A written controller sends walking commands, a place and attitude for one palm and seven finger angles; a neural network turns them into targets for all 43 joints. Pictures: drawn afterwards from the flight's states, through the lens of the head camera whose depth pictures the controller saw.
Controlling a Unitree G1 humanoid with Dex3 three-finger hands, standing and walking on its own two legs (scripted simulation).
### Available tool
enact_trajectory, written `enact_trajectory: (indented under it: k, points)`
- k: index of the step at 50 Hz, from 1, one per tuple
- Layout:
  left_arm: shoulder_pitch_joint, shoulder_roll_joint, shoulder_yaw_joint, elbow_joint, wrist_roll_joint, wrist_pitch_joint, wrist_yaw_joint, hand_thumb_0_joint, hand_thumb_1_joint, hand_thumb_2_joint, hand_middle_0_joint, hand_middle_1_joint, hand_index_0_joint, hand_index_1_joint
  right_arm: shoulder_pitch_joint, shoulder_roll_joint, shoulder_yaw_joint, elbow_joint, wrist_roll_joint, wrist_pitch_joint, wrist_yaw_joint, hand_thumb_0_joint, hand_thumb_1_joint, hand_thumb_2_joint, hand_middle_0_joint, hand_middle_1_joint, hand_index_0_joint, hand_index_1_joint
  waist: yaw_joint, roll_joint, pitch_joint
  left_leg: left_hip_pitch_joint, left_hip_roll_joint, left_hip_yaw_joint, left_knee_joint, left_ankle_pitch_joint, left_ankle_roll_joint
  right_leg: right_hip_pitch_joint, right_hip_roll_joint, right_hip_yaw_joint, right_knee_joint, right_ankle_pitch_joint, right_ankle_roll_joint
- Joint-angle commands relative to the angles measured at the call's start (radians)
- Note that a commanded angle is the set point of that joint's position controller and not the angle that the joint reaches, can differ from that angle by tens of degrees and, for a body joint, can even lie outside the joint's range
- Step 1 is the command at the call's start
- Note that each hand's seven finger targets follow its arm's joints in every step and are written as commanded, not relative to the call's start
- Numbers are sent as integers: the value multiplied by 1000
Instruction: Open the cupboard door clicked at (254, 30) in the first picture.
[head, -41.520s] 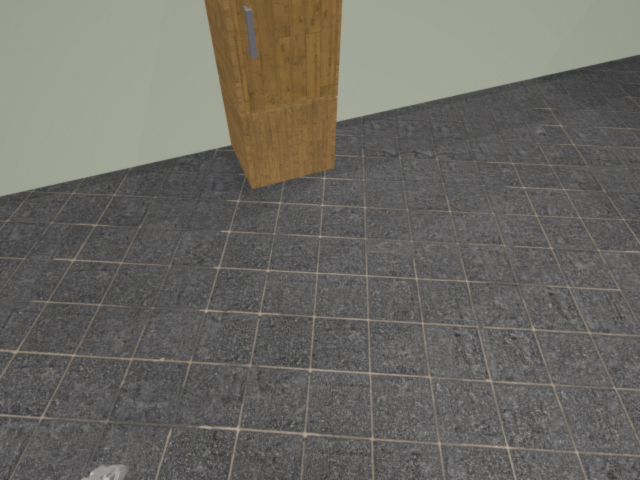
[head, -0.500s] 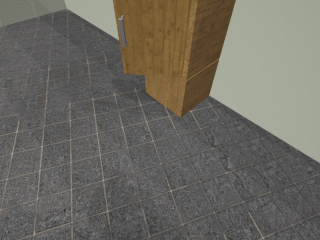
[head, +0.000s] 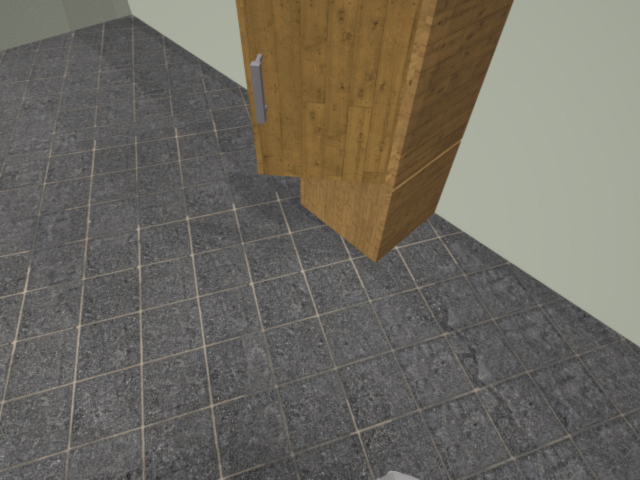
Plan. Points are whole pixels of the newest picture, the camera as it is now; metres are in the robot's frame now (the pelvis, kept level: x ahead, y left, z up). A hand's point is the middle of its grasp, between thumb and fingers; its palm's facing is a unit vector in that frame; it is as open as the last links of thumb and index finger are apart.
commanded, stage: take the last steps up to it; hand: left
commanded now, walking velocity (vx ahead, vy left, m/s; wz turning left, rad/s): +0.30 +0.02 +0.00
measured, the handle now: (260, 89) +0.96 +0.22 -0.04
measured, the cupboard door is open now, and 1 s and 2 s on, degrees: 41 41 41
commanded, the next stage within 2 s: come to a stop and stand still in 0.74 s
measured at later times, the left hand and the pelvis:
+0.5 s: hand (192, 475) +0.15 +0.20 -0.19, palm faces +0.09 -0.98 -0.16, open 7.3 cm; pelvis +0.21 +0.02 -0.02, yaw +0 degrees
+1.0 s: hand (238, 302) +0.43 +0.18 -0.17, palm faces +0.03 -0.98 -0.21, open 7.3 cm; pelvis +0.37 +0.00 +0.00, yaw -1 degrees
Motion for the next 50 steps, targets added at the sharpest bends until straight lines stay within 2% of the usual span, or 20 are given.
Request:
enact_trajectory:
  k: [1, 4, 5, 6, 7, 9, 13, 18, 21, 22, 23, 24, 26, 31, 37, 38, 40, 42, 46, 50]
  points:
    - [-17, 21, 1, -76, -1, -22, -6, 0, 900, 900, -200, -300, -200, -300, 57, -157, -32, -14, 1, 0, -3, 0, -900, -900, 200, 300, 200, 300, -8, 93, -2, -55, 249, -203, -252, -152, 138, 145, 10, 0, -208, 75, 9]
    - [86, 72, 19, -46, 2, -30, 0, 0, 900, 900, -200, -300, -200, -300, 28, -133, -29, -11, 8, 10, 5, 0, -900, -900, 200, 300, 200, 300, 54, 17, -5, -171, 149, -133, -82, -259, 65, 384, 29, 14, -387, 99, 2]
    - [156, 128, 31, -29, 6, -38, 6, 0, 900, 900, -200, -300, -200, -300, 16, -102, -21, -20, 13, 11, 9, 0, -900, -900, 200, 300, 200, 300, 92, -89, -1, -272, 50, -37, 112, -287, 17, 476, -80, 163, -505, -42, -37]
    - [223, 219, 49, -13, 4, -42, 13, 0, 900, 900, -200, -300, -200, -300, 22, -57, -14, -47, 15, 13, 18, 0, -900, -900, 200, 300, 200, 300, 111, -289, 3, -433, -36, 32, 359, -359, -21, 553, -288, 483, -681, -199, -142]
    - [248, 235, 50, -20, -5, -44, 24, 0, 900, 900, -200, -300, -200, -300, -27, -102, -19, -69, 12, 16, 20, 0, -900, -900, 200, 300, 200, 300, 125, -260, -3, -456, 4, -61, 564, -386, -17, 497, -368, 628, -778, -308, -220]
    - [156, 154, 31, -33, -7, -55, 37, 0, 900, 900, -200, -300, -200, -300, -74, -107, -33, -64, 9, 11, 21, 0, -900, -900, 200, 300, 200, 300, 67, -158, 47, -515, 72, -148, 665, -208, -23, 451, -332, 515, -753, -123, -216]
    - [108, 96, 12, -27, -7, -82, 30, 0, 900, 900, -200, -300, -200, -300, -32, -33, -13, -30, 9, 22, 31, 0, -900, -900, 200, 300, 200, 300, 8, -95, -25, -335, 77, -80, 438, -87, -64, 386, -211, 167, -688, 400, -158]
    - [130, 138, 19, 20, -7, -79, 24, 0, 900, 900, -200, -300, -200, -300, -85, -25, -10, -58, 11, 11, 46, 0, -900, -900, 200, 300, 200, 300, 20, -96, -16, -216, 28, -17, 168, 1, -54, 380, -182, 122, -650, 341, -138]
    - [96, 126, 20, 24, -13, -65, 22, 0, 900, 900, -200, -300, -200, -300, 13, -77, -20, -27, 6, -3, 36, 0, -900, -900, 200, 300, 200, 300, -47, -44, -10, 62, -1, 6, 27, 65, -36, 216, -124, 74, -523, 226, -90]
    - [96, 99, 14, 11, -13, -61, 18, 0, 900, 900, -200, -300, -200, -300, 126, -142, -37, 4, 1, -9, 25, 0, -900, -900, 200, 300, 200, 300, -99, 90, -65, 237, 79, -109, -11, 10, 5, 102, -71, 32, -318, 200, -59]
    - [112, 46, 5, -18, -18, -59, 14, 0, 900, 900, -200, -300, -200, -300, 260, -254, -64, 26, -13, -11, 10, 0, -900, -900, 200, 300, 200, 300, -136, 301, -149, 379, 321, -445, -109, -55, 110, -77, 55, -61, -18, -85, -9]
    - [40, 53, -8, -70, -13, -64, 13, 0, 900, 900, -200, -300, -200, -300, 315, -281, -61, 27, -4, 0, -4, 0, -900, -900, 200, 300, 200, 300, -156, 254, -132, 372, 420, -606, -179, -47, 196, -181, 77, 22, 194, -224, -12]
    - [-14, 46, -3, -65, -10, -58, 16, 0, 900, 900, -200, -300, -200, -300, 169, -216, -46, -11, 1, -1, -8, 0, -900, -900, 200, 300, 200, 300, -102, 220, -61, 169, 390, -506, -222, -137, 192, -224, -7, 97, 343, -120, -20]
    - [52, 5, -4, -35, -4, -25, 0, 0, 900, 900, -200, -300, -200, -300, 41, -139, -24, -30, -1, -11, -11, 0, -900, -900, 200, 300, 200, 300, -13, 153, -31, -45, 269, -197, -256, -16, 124, 10, -32, 50, 12, 14, 0]
    - [70, 31, 0, -36, 1, -25, 0, 0, 900, 900, -200, -300, -200, -300, 17, -151, -28, -15, 4, 15, -2, 0, -900, -900, 200, 300, 200, 300, 21, 98, -13, -117, 196, -139, -166, -196, 85, 265, 50, -25, -316, 115, 8]
    - [103, 58, 7, -23, 2, -31, 4, 0, 900, 900, -200, -300, -200, -300, 15, -129, -24, -12, 7, 17, 0, 0, -900, -900, 200, 300, 200, 300, 40, 46, -18, -145, 148, -110, -80, -204, 54, 343, 41, 12, -400, 110, 2]
    - [184, 192, 29, -1, 1, -43, 19, 0, 900, 900, -200, -300, -200, -300, 30, -53, -8, -37, 14, 20, 14, 0, -900, -900, 200, 300, 200, 300, 70, -242, -6, -356, -24, 38, 232, -331, -33, 474, -238, 400, -643, -35, -124]
    - [177, 185, 28, -1, -7, -51, 33, 0, 900, 900, -200, -300, -200, -300, -39, -89, -18, -48, 11, 26, 11, 0, -900, -900, 200, 300, 200, 300, 75, -248, 15, -392, 25, -88, 529, -343, -29, 397, -308, 538, -736, -33, -224]
    - [22, 103, -4, -28, -5, -53, 48, 0, 900, 900, -200, -300, -200, -300, 36, -15, 11, 9, 25, 42, -2, 0, -900, -900, 200, 300, 200, 300, -13, -113, -73, -175, 24, -86, 294, -211, -67, 367, -194, 158, -558, 861, -173]
    - [11, 127, -3, -15, -25, -27, 61, 0, 900, 900, -200, -300, -200, -300, 89, -61, 5, 40, 24, 57, -12, 0, -900, -900, 200, 300, 200, 300, -23, -35, -134, 32, 21, -72, -31, 246, -63, 361, -120, 95, -391, 796, -77]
